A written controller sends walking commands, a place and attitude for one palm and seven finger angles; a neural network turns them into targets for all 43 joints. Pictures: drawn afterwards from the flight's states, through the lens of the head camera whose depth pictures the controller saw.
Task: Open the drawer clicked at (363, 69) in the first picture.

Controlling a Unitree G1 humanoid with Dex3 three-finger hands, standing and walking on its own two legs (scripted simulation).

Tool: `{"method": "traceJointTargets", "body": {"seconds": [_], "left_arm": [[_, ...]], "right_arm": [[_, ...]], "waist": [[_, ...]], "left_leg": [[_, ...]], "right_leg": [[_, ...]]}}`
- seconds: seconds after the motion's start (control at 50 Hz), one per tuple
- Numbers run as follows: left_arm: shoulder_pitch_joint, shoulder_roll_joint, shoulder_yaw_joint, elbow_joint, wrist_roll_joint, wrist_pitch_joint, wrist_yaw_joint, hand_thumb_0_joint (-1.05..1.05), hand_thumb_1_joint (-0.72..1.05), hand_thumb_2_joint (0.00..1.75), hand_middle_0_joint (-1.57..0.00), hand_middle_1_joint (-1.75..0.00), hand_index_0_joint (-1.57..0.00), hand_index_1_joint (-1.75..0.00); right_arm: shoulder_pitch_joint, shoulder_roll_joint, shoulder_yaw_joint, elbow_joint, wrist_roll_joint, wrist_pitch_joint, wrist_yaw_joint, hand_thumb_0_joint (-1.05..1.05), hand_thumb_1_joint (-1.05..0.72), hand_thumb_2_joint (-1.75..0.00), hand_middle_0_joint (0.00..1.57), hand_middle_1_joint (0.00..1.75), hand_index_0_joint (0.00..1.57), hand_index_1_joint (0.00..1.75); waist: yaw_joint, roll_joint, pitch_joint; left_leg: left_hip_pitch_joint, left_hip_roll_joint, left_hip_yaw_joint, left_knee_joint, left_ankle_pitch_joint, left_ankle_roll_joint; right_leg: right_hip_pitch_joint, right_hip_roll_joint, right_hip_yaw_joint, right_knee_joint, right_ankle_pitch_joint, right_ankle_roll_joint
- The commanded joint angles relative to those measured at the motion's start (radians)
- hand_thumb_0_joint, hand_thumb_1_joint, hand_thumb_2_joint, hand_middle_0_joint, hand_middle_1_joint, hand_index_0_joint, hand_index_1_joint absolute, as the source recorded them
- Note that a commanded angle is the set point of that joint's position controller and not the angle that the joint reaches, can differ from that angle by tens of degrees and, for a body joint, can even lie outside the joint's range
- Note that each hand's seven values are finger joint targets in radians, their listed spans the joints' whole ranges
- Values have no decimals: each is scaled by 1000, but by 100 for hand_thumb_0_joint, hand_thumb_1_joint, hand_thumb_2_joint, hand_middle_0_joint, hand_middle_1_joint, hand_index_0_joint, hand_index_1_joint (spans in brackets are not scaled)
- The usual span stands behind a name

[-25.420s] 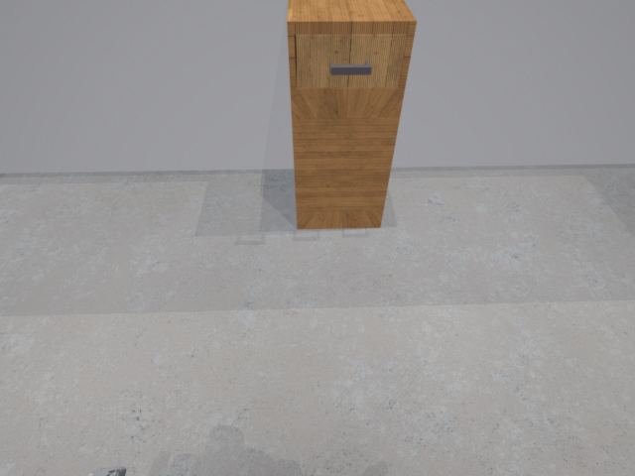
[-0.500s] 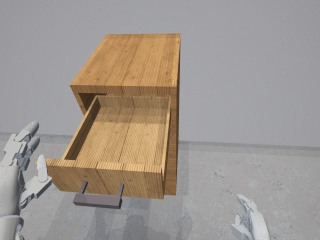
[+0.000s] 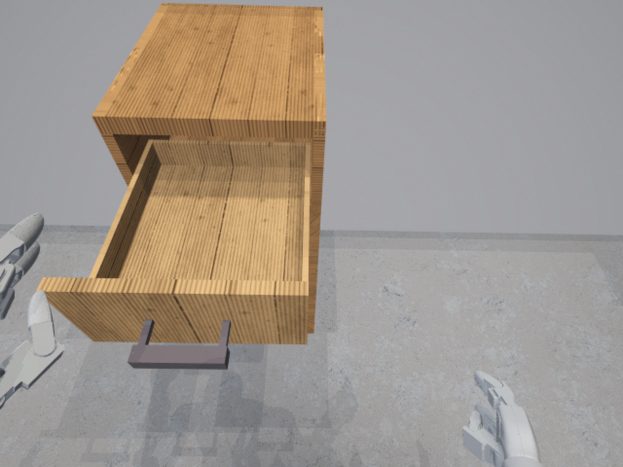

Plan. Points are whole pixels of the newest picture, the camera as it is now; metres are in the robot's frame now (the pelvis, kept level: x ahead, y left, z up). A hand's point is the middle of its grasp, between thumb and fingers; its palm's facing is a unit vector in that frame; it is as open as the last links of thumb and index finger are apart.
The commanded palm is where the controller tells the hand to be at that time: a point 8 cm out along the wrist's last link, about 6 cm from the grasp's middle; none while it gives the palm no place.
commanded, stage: step back with the hand held close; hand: left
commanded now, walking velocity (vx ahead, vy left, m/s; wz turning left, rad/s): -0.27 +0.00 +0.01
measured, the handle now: (183, 341) +0.27 +0.19 -0.02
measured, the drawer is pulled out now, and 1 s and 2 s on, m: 0.30 0.30 0.30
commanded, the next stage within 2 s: stop stepping back and stand still in 0.76 s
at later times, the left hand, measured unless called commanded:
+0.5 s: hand out of the picture +0.12 +0.23 +0.17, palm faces +0.40 -0.80 -0.45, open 7.4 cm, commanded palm +0.05 +0.27 +0.18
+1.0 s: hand out of the picture -0.02 +0.19 +0.16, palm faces +0.36 -0.80 -0.48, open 7.4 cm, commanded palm -0.08 +0.24 +0.18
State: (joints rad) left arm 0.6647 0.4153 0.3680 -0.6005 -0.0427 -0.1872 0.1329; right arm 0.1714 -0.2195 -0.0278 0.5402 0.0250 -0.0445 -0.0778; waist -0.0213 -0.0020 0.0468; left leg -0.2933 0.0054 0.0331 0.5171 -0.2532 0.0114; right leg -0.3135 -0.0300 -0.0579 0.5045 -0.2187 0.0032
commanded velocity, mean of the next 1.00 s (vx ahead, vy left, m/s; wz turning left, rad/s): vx -0.24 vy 0.00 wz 0.01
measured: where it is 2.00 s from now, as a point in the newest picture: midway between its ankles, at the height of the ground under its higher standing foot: outside the picture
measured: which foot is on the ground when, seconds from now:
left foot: down 0.00-0.60, up 0.62-0.82, down 0.84-1.00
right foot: down 0.00-0.38, up 0.40-0.54, down 0.56-0.86, up 0.88-1.00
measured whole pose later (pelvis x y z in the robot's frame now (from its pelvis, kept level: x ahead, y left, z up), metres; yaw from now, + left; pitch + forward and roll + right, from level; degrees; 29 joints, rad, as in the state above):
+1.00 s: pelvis -0.20 -0.05 -0.01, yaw +1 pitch +0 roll +1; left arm 0.68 0.42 0.40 -0.66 -0.04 -0.21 0.17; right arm 0.19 -0.17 0.00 0.58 0.01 -0.14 -0.05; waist -0.01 -0.05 0.05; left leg -0.35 0.04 0.00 0.57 -0.23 -0.04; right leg -0.37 0.00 -0.05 0.68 -0.38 0.02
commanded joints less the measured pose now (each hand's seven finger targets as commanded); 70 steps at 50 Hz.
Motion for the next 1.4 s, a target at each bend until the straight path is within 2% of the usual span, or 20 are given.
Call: {"method": "traceJointTargets", "body": {"seconds": [0.0, 0.14, 0.24, 0.3, 0.36, 0.46, 0.52, 0.56, 0.6, 0.62, 0.68, 0.78, 0.82, 0.86, 0.92, 0.98, 1.04, 1.18, 1.26, 1.38], "left_arm": [[28, 112, 129, -233, -5, -71, 31, 0, 90, 90, -20, -30, -20, -30], [-9, 79, 110, -236, 15, -82, 74, 0, 90, 90, -20, -30, -20, -30], [-73, 90, 95, -233, 15, -75, 85, 0, 90, 90, -20, -30, -20, -30], [-94, 106, 113, -223, 11, -69, 74, 0, 90, 90, -20, -30, -20, -30], [-87, 117, 128, -234, 20, -91, 65, 0, 90, 90, -20, -30, -20, -30], [-18, 91, 107, -220, 5, -86, 54, 0, 90, 90, -20, -30, -20, -30], [-41, 110, 108, -228, -7, -102, 26, 0, 90, 90, -20, -30, -20, -30], [-47, 135, 133, -208, -3, -110, 14, 0, 90, 90, -20, -30, -20, -30], [-12, 137, 126, -181, -22, -98, 21, 0, 90, 90, -20, -30, -20, -30], [1, 147, 143, -173, -20, -92, 29, 0, 90, 90, -20, -30, -20, -30], [22, 124, 151, -153, 2, -91, 38, 0, 90, 90, -20, -30, -20, -30], [-3, 123, 113, -230, 6, -97, 50, 0, 90, 90, -20, -30, -20, -30], [-21, 141, 122, -282, 7, -111, 43, 0, 90, 90, -20, -30, -20, -30], [29, 160, 165, -302, -6, -111, 39, 0, 90, 90, -20, -30, -20, -30], [28, 101, 125, -294, -4, -88, 47, 0, 90, 90, -20, -30, -20, -30], [-41, 123, 120, -254, 3, -80, 47, 0, 90, 90, -20, -30, -20, -30], [-86, 117, 104, -148, 5, -54, 46, 0, 90, 90, -20, -30, -20, -30], [-48, 106, 78, -182, 33, -54, 56, 0, 90, 90, -20, -30, -20, -30], [-42, 159, 126, -263, 24, -80, 58, 0, 90, 90, -20, -30, -20, -30], [-64, 117, 98, -141, 19, -73, 43, 0, 90, 90, -20, -30, -20, -30]], "right_arm": [[-88, -110, -32, -170, -13, -75, -5, 0, -90, -90, 20, 30, 20, 30], [-46, -110, -24, -149, -50, -129, -22, 0, -90, -90, 20, 30, 20, 30], [-5, -103, -27, -105, -51, -121, -15, 0, -90, -90, 20, 30, 20, 30], [-47, -94, -7, -99, -38, -124, -10, 0, -90, -90, 20, 30, 20, 30], [-82, -103, -8, -128, -29, -137, -8, 0, -90, -90, 20, 30, 20, 30], [-47, -112, -29, -88, -35, -162, 16, 0, -90, -90, 20, 30, 20, 30], [-77, -123, -12, -79, -26, -172, 28, 0, -90, -90, 20, 30, 20, 30], [-87, -124, -15, -83, -21, -165, 30, 0, -90, -90, 20, 30, 20, 30], [-59, -107, -45, -93, 17, -145, 35, 0, -90, -90, 20, 30, 20, 30], [-90, -88, -43, -81, 3, -127, 34, 0, -90, -90, 20, 30, 20, 30], [-121, -27, 4, -95, -16, -90, 12, 0, -90, -90, 20, 30, 20, 30], [-72, -81, -13, -73, -29, -76, -9, 0, -90, -90, 20, 30, 20, 30], [-68, -118, -47, -101, -21, -103, 5, 0, -90, -90, 20, 30, 20, 30], [-60, -89, -49, -102, -31, -136, 15, 0, -90, -90, 20, 30, 20, 30], [-25, -98, -38, -77, -13, -150, 28, 0, -90, -90, 20, 30, 20, 30], [-50, -106, -14, -88, 0, -143, 25, 0, -90, -90, 20, 30, 20, 30], [-26, -106, -40, -63, -2, -110, 19, 0, -90, -90, 20, 30, 20, 30], [-57, -87, 4, -65, -27, -121, 0, 0, -90, -90, 20, 30, 20, 30], [-44, -106, -21, -77, -30, -139, 12, 0, -90, -90, 20, 30, 20, 30], [-59, -123, -14, -49, -15, -122, 9, 0, -90, -90, 20, 30, 20, 30]], "waist": [[26, 99, -184], [11, 147, -124], [-10, -157, -146], [-7, -70, -120], [13, 269, -89], [29, 187, -145], [31, 182, -149], [26, 69, -138], [20, -215, -187], [29, -186, -184], [7, -158, -172], [-7, -38, -167], [22, 174, -209], [14, 322, -244], [9, 202, -148], [9, 80, -73], [-2, -225, -62], [-8, -73, -76], [4, 316, -124], [10, 85, -36]], "left_leg": [[-99, 145, -136, -122, 212, 35], [-306, 177, -173, -110, -77, 58], [9, -17, -66, 311, -208, -7], [19, 39, -94, 1, -115, 16], [-305, 295, -339, -316, -201, 105], [-42, 257, -224, -113, 369, 117], [-58, 237, -223, -91, 281, 86], [-139, 162, -139, -21, 59, 33], [-97, -24, -30, 388, -147, -32], [-146, -29, -68, 576, -218, -34], [-155, 14, -77, 422, -244, -42], [10, 48, -26, -192, 74, -3], [34, 283, -202, -165, 461, 74], [-6, 333, -217, -192, 400, 122], [14, 255, -145, -106, 369, 107], [-161, 141, -93, -36, -189, 43], [-48, -39, -20, 484, -201, -10], [97, -1, 23, -130, -163, 45], [-4, 264, -283, -333, -312, 152], [-117, 171, -140, -98, -45, 102]], "right_leg": [[166, -42, 47, 55, 165, -11], [159, -22, 70, 128, -58, -15], [-170, -275, 334, -252, -201, -143], [-98, -176, 185, -106, -61, -79], [103, 20, 53, 278, -221, 10], [15, 23, 45, 179, -178, 12], [120, 13, 39, -33, -15, 9], [149, -45, 80, -107, 129, -20], [-22, -331, 388, -259, 73, -163], [-29, -374, 382, -254, 160, -211], [42, -266, 201, -144, 434, -163], [122, -141, 119, -25, 350, -41], [49, -18, 50, 157, 56, 19], [-29, 10, 53, 384, -269, 19], [-24, 20, 39, 256, -221, 26], [181, -23, 45, -108, -45, 22], [-161, -300, 485, -406, -544, -127], [-68, -153, 202, -243, -378, -79], [-31, 50, 5, 342, -254, 8], [171, 12, -9, -83, -89, -2]]}}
